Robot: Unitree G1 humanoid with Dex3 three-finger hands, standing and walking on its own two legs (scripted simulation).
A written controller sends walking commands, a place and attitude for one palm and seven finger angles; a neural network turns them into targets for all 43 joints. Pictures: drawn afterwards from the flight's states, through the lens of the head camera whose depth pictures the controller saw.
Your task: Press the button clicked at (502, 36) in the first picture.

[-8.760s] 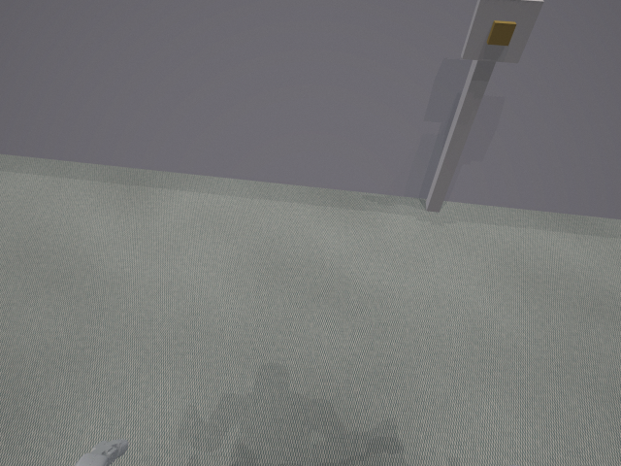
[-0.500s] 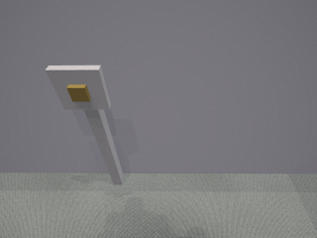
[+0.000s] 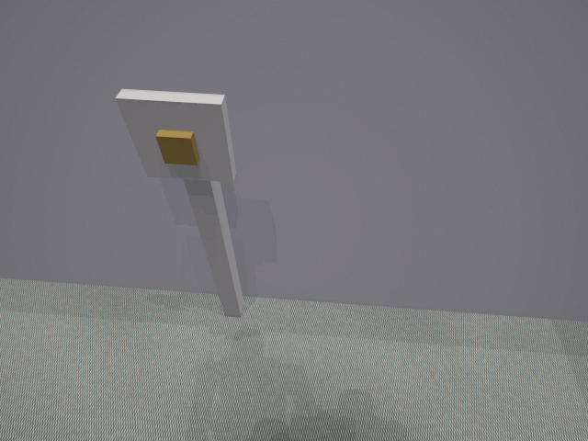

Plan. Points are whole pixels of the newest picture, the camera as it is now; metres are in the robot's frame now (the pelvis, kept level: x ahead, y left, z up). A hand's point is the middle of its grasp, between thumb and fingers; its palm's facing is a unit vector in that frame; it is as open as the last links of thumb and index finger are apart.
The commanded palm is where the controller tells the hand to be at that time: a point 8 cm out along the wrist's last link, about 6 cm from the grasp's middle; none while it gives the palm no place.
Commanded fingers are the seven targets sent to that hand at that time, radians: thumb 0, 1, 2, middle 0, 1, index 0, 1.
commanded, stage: come to a stop and stand still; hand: left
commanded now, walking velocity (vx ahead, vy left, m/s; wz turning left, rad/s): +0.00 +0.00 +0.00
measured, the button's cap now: (179, 146) +0.58 +0.27 +0.05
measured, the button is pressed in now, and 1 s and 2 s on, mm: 0 0 0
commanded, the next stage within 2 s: look again from close up in 1.32 s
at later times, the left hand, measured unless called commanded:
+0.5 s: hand out of the picture +0.07 +0.22 -0.17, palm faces -0.05 -0.97 -0.23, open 7.4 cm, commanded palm none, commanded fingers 0.00 0.90 0.90 -0.20 -0.30 -0.20 -0.30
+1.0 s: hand out of the picture +0.04 +0.15 -0.17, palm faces -0.02 -0.98 -0.20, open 7.3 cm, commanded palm none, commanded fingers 0.00 0.90 0.90 -0.20 -0.30 -0.20 -0.30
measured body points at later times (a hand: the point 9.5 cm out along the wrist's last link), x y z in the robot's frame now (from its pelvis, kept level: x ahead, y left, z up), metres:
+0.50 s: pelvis +0.02 +0.03 +0.00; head +0.04 +0.03 +0.45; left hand +0.07 +0.27 -0.15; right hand +0.02 -0.21 -0.15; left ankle -0.03 +0.10 -0.73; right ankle -0.02 -0.15 -0.73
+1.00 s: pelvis +0.03 -0.02 +0.01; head +0.05 -0.02 +0.46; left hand +0.04 +0.21 -0.15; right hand +0.03 -0.25 -0.15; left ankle -0.03 +0.10 -0.73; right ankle -0.02 -0.15 -0.73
